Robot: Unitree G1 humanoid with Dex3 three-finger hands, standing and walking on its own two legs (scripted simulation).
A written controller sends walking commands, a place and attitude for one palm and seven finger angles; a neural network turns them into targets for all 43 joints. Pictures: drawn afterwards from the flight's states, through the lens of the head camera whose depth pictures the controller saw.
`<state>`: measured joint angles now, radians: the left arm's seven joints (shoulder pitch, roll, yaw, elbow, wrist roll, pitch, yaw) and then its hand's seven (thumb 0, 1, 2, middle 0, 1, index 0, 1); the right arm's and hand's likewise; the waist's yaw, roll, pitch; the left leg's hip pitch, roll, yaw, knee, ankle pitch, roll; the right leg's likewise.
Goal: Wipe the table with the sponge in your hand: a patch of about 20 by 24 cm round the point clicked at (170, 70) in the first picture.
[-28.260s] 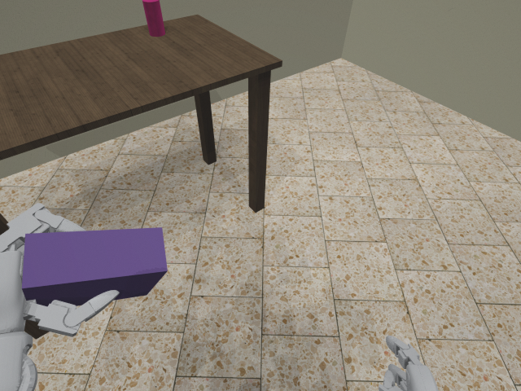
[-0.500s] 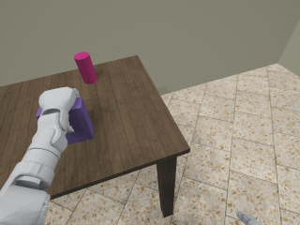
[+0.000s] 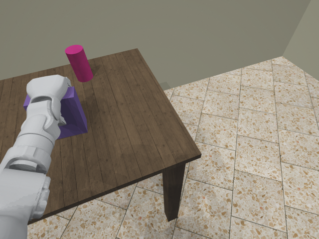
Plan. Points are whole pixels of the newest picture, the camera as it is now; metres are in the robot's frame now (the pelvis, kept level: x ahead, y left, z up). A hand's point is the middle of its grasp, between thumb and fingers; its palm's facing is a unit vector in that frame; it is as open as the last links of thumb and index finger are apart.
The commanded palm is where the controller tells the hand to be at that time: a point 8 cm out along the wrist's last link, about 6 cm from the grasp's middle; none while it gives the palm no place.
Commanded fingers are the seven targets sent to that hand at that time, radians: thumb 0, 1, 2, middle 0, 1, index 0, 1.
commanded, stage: slide back across to the first lane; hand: left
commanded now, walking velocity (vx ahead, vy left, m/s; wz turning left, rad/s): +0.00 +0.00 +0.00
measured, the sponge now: (62, 120) +0.42 +0.29 +0.06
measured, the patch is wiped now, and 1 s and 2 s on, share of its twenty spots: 1.00 1.00 1.00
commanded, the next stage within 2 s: wipe back along the first lane in 0.68 s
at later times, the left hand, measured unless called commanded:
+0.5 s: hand (33, 105) +0.43 +0.34 +0.11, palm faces -0.09 -0.02 -1.00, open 9.7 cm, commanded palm +0.40 +0.35 +0.17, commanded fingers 0.00 0.10 1.30 -1.20 -1.60 -1.20 -1.60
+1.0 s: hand (19, 118) +0.39 +0.36 +0.11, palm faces -0.05 -0.01 -1.00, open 9.7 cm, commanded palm +0.36 +0.36 +0.15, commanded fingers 0.00 0.10 1.30 -1.20 -1.60 -1.20 -1.60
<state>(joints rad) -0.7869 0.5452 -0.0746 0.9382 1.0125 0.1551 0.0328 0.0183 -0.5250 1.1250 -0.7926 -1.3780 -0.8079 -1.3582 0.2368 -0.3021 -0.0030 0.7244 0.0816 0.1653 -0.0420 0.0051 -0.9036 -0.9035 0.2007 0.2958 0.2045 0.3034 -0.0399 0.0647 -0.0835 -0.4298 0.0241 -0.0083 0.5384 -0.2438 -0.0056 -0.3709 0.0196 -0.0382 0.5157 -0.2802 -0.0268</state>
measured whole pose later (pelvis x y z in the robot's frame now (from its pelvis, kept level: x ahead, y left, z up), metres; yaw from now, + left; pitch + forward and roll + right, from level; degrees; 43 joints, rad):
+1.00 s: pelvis +0.03 +0.03 +0.01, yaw +1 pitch +6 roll -1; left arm -0.41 0.62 0.04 0.48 0.94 0.13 -0.03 0.00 -0.49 1.11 -0.76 -1.41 -0.77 -1.40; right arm 0.17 -0.30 -0.02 0.66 0.08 0.20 -0.01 0.00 -0.90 -0.90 0.20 0.30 0.20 0.30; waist 0.02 0.07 -0.05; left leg -0.33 -0.01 -0.01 0.49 -0.26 0.03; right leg -0.23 -0.02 -0.04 0.41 -0.28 0.01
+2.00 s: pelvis +0.03 +0.01 +0.00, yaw +0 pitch +2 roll -1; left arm -0.02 0.56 0.02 0.04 0.88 0.28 0.01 0.01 -0.46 1.09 -0.73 -1.43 -0.74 -1.42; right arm 0.10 -0.30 0.01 0.62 0.08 0.16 0.00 0.01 -0.90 -0.90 0.20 0.30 0.20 0.30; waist 0.06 0.11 -0.05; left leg -0.25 0.00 -0.01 0.51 -0.28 0.01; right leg -0.18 0.00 -0.03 0.46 -0.31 -0.01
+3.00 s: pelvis +0.01 +0.00 +0.01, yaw +0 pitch -3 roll +0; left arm 0.16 0.55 -0.02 -0.20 0.86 0.35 -0.03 0.01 -0.47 1.09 -0.75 -1.41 -0.76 -1.40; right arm 0.06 -0.29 0.02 0.63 0.06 0.13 -0.04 0.01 -0.90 -0.90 0.20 0.30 0.20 0.30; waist 0.10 0.11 -0.01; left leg -0.19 0.01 -0.01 0.48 -0.25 0.00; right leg -0.13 0.01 -0.04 0.46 -0.29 -0.02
